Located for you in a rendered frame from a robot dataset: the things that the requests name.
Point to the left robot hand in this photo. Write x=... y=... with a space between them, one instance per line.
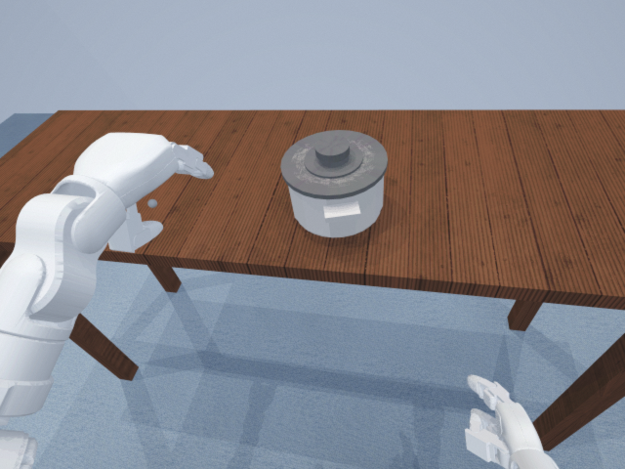
x=132 y=165

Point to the left robot upper arm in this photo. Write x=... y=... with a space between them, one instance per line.
x=17 y=450

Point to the right robot forearm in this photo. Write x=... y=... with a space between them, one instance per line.
x=531 y=459

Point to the pot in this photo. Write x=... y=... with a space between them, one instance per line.
x=338 y=217

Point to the left robot forearm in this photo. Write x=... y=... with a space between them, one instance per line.
x=48 y=280

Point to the lid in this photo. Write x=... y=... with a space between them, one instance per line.
x=304 y=173

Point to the right robot hand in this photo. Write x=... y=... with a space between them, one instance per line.
x=495 y=439

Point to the knob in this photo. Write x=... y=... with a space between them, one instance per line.
x=332 y=149

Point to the table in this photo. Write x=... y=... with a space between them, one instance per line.
x=521 y=204

